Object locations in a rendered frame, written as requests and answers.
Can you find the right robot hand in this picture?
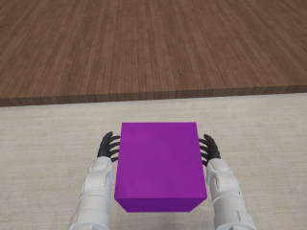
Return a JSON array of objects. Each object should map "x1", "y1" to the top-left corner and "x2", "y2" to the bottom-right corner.
[{"x1": 199, "y1": 134, "x2": 221, "y2": 167}]

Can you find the carton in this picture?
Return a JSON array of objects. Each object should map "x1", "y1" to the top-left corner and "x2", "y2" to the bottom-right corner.
[{"x1": 114, "y1": 122, "x2": 207, "y2": 213}]

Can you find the left robot hand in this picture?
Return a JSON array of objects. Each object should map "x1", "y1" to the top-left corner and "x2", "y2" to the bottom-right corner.
[{"x1": 97, "y1": 131, "x2": 121, "y2": 163}]

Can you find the left robot forearm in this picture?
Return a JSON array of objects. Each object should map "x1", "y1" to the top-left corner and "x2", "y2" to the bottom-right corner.
[{"x1": 68, "y1": 156, "x2": 115, "y2": 230}]

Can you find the right robot forearm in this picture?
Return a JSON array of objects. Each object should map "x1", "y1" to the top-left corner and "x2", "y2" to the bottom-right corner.
[{"x1": 205, "y1": 158, "x2": 257, "y2": 230}]

